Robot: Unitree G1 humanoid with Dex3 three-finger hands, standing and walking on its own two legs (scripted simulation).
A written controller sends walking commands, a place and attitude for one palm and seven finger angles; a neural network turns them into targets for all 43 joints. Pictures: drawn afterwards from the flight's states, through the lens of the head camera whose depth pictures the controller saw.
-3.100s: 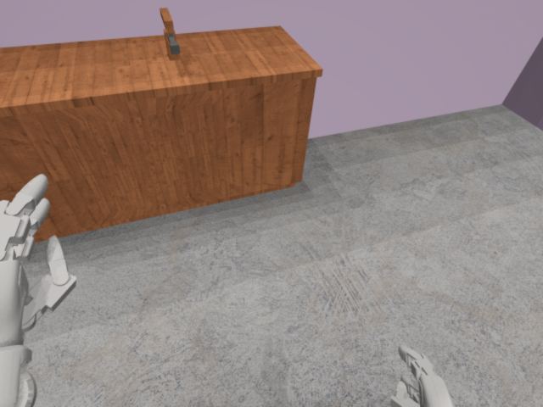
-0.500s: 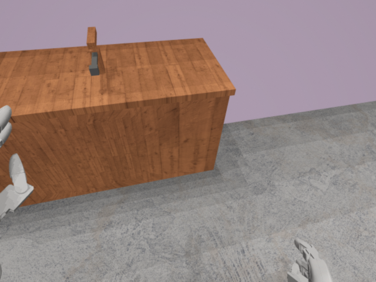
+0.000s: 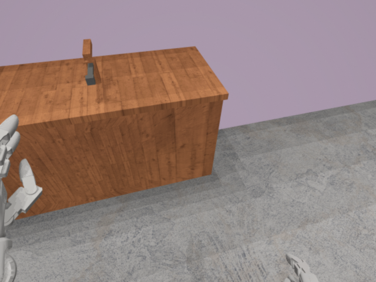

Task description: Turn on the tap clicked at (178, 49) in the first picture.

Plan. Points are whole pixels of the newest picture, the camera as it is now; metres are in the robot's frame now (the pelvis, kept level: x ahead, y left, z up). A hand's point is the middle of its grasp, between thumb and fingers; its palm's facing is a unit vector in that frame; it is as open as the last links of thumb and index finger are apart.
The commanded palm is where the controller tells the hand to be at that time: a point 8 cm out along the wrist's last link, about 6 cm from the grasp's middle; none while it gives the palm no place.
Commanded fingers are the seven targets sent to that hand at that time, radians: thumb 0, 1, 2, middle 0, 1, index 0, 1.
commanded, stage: take the last steps up to it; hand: left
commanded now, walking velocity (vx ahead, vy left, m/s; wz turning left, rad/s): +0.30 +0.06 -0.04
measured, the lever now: (90, 79) +0.76 +0.40 +0.03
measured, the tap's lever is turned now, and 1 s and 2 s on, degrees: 0 0 0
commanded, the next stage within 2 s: come to a stop and stand still in 1.46 s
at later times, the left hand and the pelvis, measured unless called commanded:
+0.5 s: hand (76, 149) +0.29 +0.22 +0.18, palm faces +0.39 -0.81 -0.43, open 7.4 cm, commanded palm +0.24 +0.26 +0.18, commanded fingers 0.00 0.90 0.90 -0.20 -0.30 -0.20 -0.30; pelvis +0.08 -0.02 +0.01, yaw +0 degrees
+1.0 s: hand (99, 108) +0.41 +0.22 +0.18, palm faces +0.42 -0.80 -0.43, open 7.4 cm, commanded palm +0.35 +0.26 +0.18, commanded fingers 0.00 0.90 0.90 -0.20 -0.30 -0.20 -0.30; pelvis +0.19 -0.02 +0.00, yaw +0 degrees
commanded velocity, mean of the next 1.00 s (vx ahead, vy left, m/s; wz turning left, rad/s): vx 0.29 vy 0.08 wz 0.00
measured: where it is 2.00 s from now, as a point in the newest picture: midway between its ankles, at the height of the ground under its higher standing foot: (188, 275)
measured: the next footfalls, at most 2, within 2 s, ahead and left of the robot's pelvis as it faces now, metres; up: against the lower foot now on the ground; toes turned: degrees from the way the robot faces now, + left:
right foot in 0.20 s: +0.10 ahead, -0.12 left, +0.00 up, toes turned -8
left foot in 0.56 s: +0.20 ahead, +0.13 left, +0.00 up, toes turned +8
